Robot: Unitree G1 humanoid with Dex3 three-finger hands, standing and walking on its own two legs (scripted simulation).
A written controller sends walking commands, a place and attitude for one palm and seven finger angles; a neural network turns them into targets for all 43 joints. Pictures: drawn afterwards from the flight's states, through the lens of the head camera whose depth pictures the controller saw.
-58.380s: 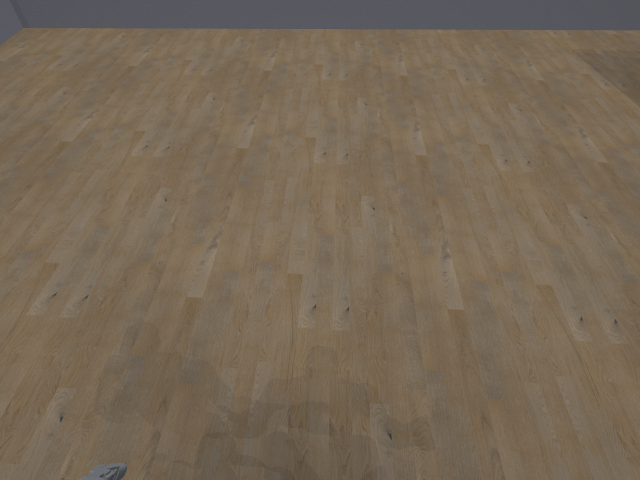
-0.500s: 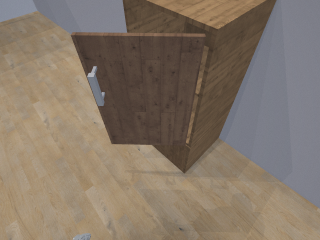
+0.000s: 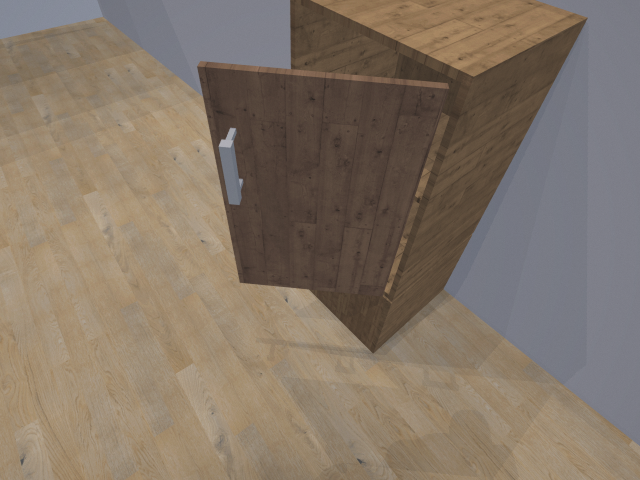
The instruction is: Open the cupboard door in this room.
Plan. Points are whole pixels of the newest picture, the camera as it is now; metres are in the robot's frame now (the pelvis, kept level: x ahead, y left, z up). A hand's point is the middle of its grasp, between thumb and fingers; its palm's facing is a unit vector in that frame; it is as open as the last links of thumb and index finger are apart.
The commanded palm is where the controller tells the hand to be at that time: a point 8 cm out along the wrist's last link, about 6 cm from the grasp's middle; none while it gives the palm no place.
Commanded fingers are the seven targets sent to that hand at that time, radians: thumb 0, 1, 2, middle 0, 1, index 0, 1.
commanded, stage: come to a stop and stand still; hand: left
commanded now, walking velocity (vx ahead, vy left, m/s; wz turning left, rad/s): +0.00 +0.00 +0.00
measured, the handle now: (233, 167) +0.61 +0.21 +0.02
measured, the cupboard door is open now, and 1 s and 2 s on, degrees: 43 43 43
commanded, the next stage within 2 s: look again from close up in 0.54 s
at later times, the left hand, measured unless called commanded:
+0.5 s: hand out of the picture -0.01 +0.13 -0.18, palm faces +0.03 -0.99 -0.16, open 7.3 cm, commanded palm none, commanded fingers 0.00 0.90 0.90 -0.20 -0.30 -0.20 -0.30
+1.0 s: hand out of the picture +0.04 +0.19 -0.17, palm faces -0.01 -0.97 -0.24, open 7.4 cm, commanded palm none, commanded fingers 0.00 0.90 0.90 -0.20 -0.30 -0.20 -0.30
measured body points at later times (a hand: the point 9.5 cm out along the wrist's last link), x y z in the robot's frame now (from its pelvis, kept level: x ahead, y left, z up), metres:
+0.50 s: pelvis +0.00 -0.02 +0.00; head +0.02 -0.02 +0.45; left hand -0.01 +0.19 -0.16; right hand -0.05 -0.24 -0.15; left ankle +0.00 +0.11 -0.74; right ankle -0.03 -0.13 -0.74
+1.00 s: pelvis +0.01 +0.01 +0.00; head +0.01 +0.00 +0.45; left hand +0.04 +0.24 -0.16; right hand +0.03 -0.22 -0.16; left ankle +0.00 +0.11 -0.74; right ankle -0.03 -0.13 -0.74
